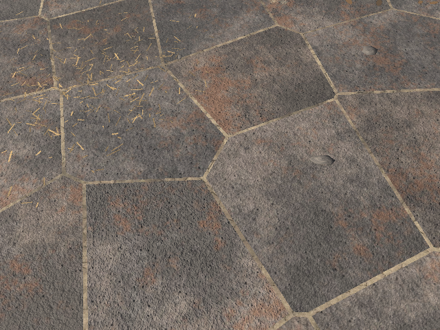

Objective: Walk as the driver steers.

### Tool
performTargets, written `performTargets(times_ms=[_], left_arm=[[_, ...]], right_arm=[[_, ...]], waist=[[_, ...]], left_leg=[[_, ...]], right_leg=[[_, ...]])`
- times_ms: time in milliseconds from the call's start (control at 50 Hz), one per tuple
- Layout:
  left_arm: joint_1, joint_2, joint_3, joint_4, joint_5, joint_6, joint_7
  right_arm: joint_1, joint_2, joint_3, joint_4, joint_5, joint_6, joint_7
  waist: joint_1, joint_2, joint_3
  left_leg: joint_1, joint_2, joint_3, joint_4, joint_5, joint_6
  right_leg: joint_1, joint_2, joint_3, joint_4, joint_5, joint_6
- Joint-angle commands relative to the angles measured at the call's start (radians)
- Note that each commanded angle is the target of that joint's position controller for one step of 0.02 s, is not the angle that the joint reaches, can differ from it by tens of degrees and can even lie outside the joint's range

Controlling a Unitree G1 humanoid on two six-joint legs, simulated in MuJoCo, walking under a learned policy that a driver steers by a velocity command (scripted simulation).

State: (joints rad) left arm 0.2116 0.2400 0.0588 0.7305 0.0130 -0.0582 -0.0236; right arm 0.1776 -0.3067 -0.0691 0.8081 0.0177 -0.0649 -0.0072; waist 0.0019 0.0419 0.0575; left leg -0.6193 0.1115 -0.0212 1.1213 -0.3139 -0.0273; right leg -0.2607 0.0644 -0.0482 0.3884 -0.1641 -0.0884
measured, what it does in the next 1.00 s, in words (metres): walks ahead, turning left: left foot, then right foot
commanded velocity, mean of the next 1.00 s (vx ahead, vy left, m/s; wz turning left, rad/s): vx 0.05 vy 0.00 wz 0.47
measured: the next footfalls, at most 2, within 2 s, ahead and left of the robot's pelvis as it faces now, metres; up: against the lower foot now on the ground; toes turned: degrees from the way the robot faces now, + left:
left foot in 0.30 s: +0.21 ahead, +0.13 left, +0.00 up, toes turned +10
right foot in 0.72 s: +0.26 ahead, -0.10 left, +0.00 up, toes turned +29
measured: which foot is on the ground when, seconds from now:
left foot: up 0.00-0.28, down 0.30-0.72, up 0.74-1.00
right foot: down 0.00-0.32, up 0.34-0.70, down 0.72-1.00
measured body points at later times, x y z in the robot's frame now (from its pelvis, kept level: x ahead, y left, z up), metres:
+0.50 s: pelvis +0.13 +0.03 -0.01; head +0.18 +0.06 +0.44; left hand +0.24 +0.34 -0.12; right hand +0.34 -0.22 -0.10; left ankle +0.17 +0.13 -0.74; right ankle +0.16 -0.13 -0.67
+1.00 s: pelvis +0.16 -0.01 +0.00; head +0.21 +0.00 +0.45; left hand +0.12 +0.30 -0.10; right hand +0.45 -0.16 -0.10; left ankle +0.08 +0.11 -0.68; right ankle +0.23 -0.12 -0.74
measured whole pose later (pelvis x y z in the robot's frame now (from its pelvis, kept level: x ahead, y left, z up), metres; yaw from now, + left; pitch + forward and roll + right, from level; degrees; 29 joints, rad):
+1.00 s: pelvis +0.16 -0.01 +0.00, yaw +34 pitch +2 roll +1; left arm 0.17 0.26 0.06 0.72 0.01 0.01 0.05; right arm 0.19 -0.32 -0.09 0.61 0.02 0.07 -0.01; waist 0.02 0.03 0.04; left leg -0.50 0.01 -0.03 0.97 -0.40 -0.09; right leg -0.25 -0.06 -0.07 0.44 -0.23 0.00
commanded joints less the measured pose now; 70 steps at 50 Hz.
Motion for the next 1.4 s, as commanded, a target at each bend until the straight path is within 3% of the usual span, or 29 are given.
performTargets(times_ms=[20, 100, 180, 280, 300, 320, 340, 360, 380, 400, 440, 540, 640, 700, 720, 740, 760, 780, 840, 960, 1100, 1120, 1140, 1160, 1180, 1200, 1240, 1300, 1400], left_arm=[[-0.063, 0.123, 0.029, -0.041, 0.012, -0.029, 0.020], [-0.055, 0.144, 0.030, -0.006, 0.010, -0.012, 0.045], [-0.032, 0.162, 0.038, 0.022, -0.005, 0.027, 0.058], [-0.072, 0.179, 0.047, 0.010, -0.033, 0.067, 0.081], [-0.046, 0.176, 0.046, 0.006, -0.025, 0.063, 0.083], [-0.040, 0.128, 0.031, -0.034, 0.019, 0.049, 0.073], [-0.037, 0.101, 0.016, -0.047, 0.023, 0.038, 0.055], [-0.048, 0.143, 0.025, -0.033, -0.011, 0.037, 0.040], [-0.083, 0.146, 0.027, -0.038, -0.024, 0.043, 0.039], [-0.096, 0.142, 0.029, -0.029, -0.016, 0.054, 0.049], [-0.093, 0.136, 0.033, -0.033, -0.006, 0.072, 0.061], [-0.076, 0.107, 0.021, -0.025, -0.013, 0.066, 0.068], [-0.085, 0.130, 0.030, -0.035, -0.020, 0.048, 0.053], [-0.008, 0.139, 0.042, -0.015, -0.022, 0.027, 0.038], [0.025, 0.196, 0.058, -0.012, -0.008, 0.026, 0.041], [0.002, 0.296, 0.079, -0.018, 0.016, 0.038, 0.048], [-0.018, 0.260, 0.071, -0.037, 0.045, 0.035, 0.044], [-0.073, 0.204, 0.054, -0.065, 0.038, 0.032, 0.050], [-0.124, 0.148, 0.035, -0.079, -0.007, 0.040, 0.065], [-0.025, 0.206, 0.056, -0.062, 0.000, 0.066, 0.080], [-0.071, 0.246, 0.073, -0.059, -0.042, 0.062, 0.052], [-0.044, 0.221, 0.067, -0.045, -0.046, 0.059, 0.050], [0.001, 0.177, 0.056, -0.032, -0.024, 0.056, 0.044], [-0.011, 0.105, 0.026, -0.081, 0.039, 0.053, 0.037], [-0.118, 0.162, 0.042, -0.111, 0.016, 0.048, 0.047], [-0.146, 0.192, 0.052, -0.113, -0.012, 0.053, 0.053], [-0.122, 0.197, 0.059, -0.085, -0.005, 0.061, 0.068], [-0.077, 0.175, 0.056, -0.074, -0.003, 0.061, 0.063], [-0.124, 0.138, 0.038, -0.088, -0.009, 0.056, 0.054]], right_arm=[[0.108, -0.046, -0.013, -0.012, -0.006, 0.020, -0.008], [0.002, -0.033, -0.005, -0.053, -0.008, 0.015, 0.007], [-0.044, -0.047, -0.010, -0.103, -0.008, 0.024, 0.033], [0.054, -0.068, -0.028, -0.125, -0.010, 0.023, 0.059], [0.134, -0.138, -0.052, -0.117, -0.017, 0.019, 0.046], [0.187, -0.255, -0.079, -0.129, -0.033, 0.021, 0.022], [0.201, -0.234, -0.064, -0.141, -0.048, 0.023, 0.018], [0.139, -0.190, -0.054, -0.167, -0.035, 0.027, 0.019], [0.069, -0.153, -0.046, -0.181, -0.017, 0.032, 0.016], [0.024, -0.126, -0.039, -0.188, -0.001, 0.042, 0.011], [-0.020, -0.128, -0.037, -0.205, -0.005, 0.061, 0.000], [-0.008, -0.166, -0.057, -0.227, -0.011, 0.080, -0.026], [-0.024, -0.163, -0.057, -0.250, -0.013, 0.098, -0.026], [-0.048, -0.150, -0.052, -0.264, 0.002, 0.110, -0.029], [-0.024, -0.116, -0.042, -0.268, -0.001, 0.111, -0.030], [-0.006, -0.067, -0.030, -0.297, -0.003, 0.106, -0.026], [-0.005, -0.140, -0.051, -0.300, -0.016, 0.090, -0.021], [0.021, -0.191, -0.071, -0.273, -0.009, 0.089, -0.016], [0.053, -0.134, -0.062, -0.231, -0.004, 0.117, -0.018], [-0.073, -0.066, -0.029, -0.305, 0.003, 0.117, 0.001], [0.007, -0.082, -0.043, -0.294, 0.005, 0.129, 0.026], [0.049, -0.094, -0.052, -0.277, 0.002, 0.129, 0.021], [0.089, -0.157, -0.073, -0.273, 0.003, 0.125, 0.011], [0.095, -0.275, -0.090, -0.305, -0.008, 0.119, -0.005], [0.129, -0.249, -0.081, -0.307, -0.046, 0.094, 0.010], [0.091, -0.222, -0.070, -0.295, -0.047, 0.075, 0.014], [-0.004, -0.167, -0.053, -0.293, -0.010, 0.069, 0.001], [-0.038, -0.157, -0.041, -0.295, -0.013, 0.081, -0.017], [-0.016, -0.182, -0.051, -0.283, -0.009, 0.090, -0.028]], waist=[[-0.050, -0.100, -0.135], [0.000, -0.117, -0.111], [0.023, -0.111, -0.092], [-0.040, -0.108, -0.128], [-0.070, -0.024, -0.195], [-0.058, 0.191, -0.274], [-0.056, 0.240, -0.432], [-0.064, 0.106, -0.414], [-0.042, 0.034, -0.309], [-0.021, -0.037, -0.220], [0.014, 0.021, -0.169], [0.000, 0.089, -0.215], [-0.019, 0.142, -0.194], [0.024, 0.140, -0.182], [0.019, 0.062, -0.189], [-0.034, -0.243, -0.145], [-0.016, -0.326, -0.139], [-0.031, -0.232, -0.130], [-0.031, -0.168, -0.090], [0.050, -0.225, -0.125], [-0.001, -0.232, -0.134], [-0.015, -0.195, -0.144], [-0.013, -0.034, -0.167], [0.016, 0.297, -0.167], [-0.082, 0.217, -0.244], [-0.062, 0.136, -0.185], [-0.015, 0.076, -0.134], [0.018, 0.089, -0.161], [-0.011, 0.102, -0.154]], left_leg=[[0.072, 0.004, -0.040, -0.109, 0.147, -0.019], [0.087, -0.023, -0.005, -0.347, 0.326, -0.015], [0.025, -0.034, 0.017, -0.422, 0.227, 0.007], [0.185, -0.115, 0.094, -0.601, 0.189, 0.086], [0.374, -0.082, -0.006, -0.660, 0.529, 0.139], [0.635, 0.144, -0.325, -0.627, 1.076, 0.287], [0.792, 0.288, -0.599, -0.683, 1.086, 0.468], [0.742, 0.254, -0.510, -0.700, 0.908, 0.432], [0.645, 0.196, -0.408, -0.709, 0.751, 0.370], [0.536, 0.148, -0.347, -0.739, 0.615, 0.317], [0.384, 0.069, -0.289, -0.776, 0.487, 0.274], [0.364, 0.038, -0.302, -0.771, 0.370, 0.256], [0.354, 0.029, -0.414, -0.765, 0.180, 0.231], [0.322, -0.017, -0.430, -0.696, 0.180, 0.180], [0.236, -0.070, -0.380, -0.599, 0.063, 0.129], [0.025, -0.235, -0.173, -0.390, -0.196, 0.065], [-0.023, -0.218, -0.124, -0.135, -0.319, 0.020], [-0.012, -0.186, -0.146, 0.000, -0.257, 0.005], [-0.050, -0.166, -0.104, 0.135, -0.111, -0.045], [0.002, -0.097, -0.005, -0.151, -0.089, -0.076], [0.304, -0.119, 0.102, -0.589, 0.052, 0.020], [0.410, -0.142, 0.097, -0.694, 0.145, 0.052], [0.585, -0.055, -0.052, -0.738, 0.394, 0.100], [0.724, 0.223, -0.424, -0.695, 0.845, 0.248], [0.632, 0.298, -0.506, -0.740, 0.771, 0.403], [0.595, 0.232, -0.417, -0.758, 0.665, 0.370], [0.535, 0.132, -0.315, -0.756, 0.541, 0.269], [0.476, 0.082, -0.274, -0.760, 0.559, 0.258], [0.472, 0.062, -0.338, -0.749, 0.384, 0.256]], right_leg=[[0.053, -0.265, 0.056, -0.136, 0.704, -0.141], [0.117, -0.254, -0.029, -0.145, 0.650, -0.107], [0.242, -0.315, -0.017, -0.082, 0.631, -0.113], [0.247, -0.295, -0.051, 0.198, 0.744, -0.043], [0.152, -0.215, -0.089, 0.381, 0.621, 0.026], [-0.150, -0.060, -0.111, 0.707, 0.021, 0.111], [-0.338, 0.063, 0.079, 0.935, -0.534, 0.135], [-0.371, -0.010, 0.177, 0.991, -0.503, 0.124], [-0.406, -0.043, 0.163, 0.953, -0.431, 0.119], [-0.408, -0.069, 0.146, 0.865, -0.376, 0.126], [-0.306, -0.066, 0.118, 0.723, -0.293, 0.144], [-0.210, -0.039, 0.124, 0.477, -0.197, 0.179], [-0.149, -0.026, 0.135, 0.309, -0.179, 0.161], [0.001, -0.030, 0.110, 0.035, -0.047, 0.118], [0.103, -0.159, 0.208, -0.032, -0.027, 0.072], [0.156, -0.372, 0.457, -0.089, 0.098, -0.059], [0.089, -0.492, 0.596, -0.116, 0.196, -0.186], [0.068, -0.457, 0.508, -0.098, 0.219, -0.181], [0.093, -0.323, 0.272, -0.054, 0.252, -0.094], [0.227, -0.343, 0.155, -0.046, 0.318, -0.125], [0.143, -0.370, 0.065, 0.049, 0.302, -0.069], [0.092, -0.342, 0.025, 0.120, 0.238, -0.020], [-0.064, -0.276, -0.063, 0.302, 0.055, 0.066], [-0.383, -0.138, -0.104, 0.623, -0.515, 0.165], [-0.427, -0.086, 0.067, 0.788, -0.551, 0.174], [-0.443, -0.105, 0.100, 0.843, -0.472, 0.165], [-0.439, -0.124, 0.119, 0.792, -0.316, 0.158], [-0.343, -0.085, 0.106, 0.753, -0.205, 0.176], [-0.276, -0.055, 0.123, 0.480, -0.181, 0.183]])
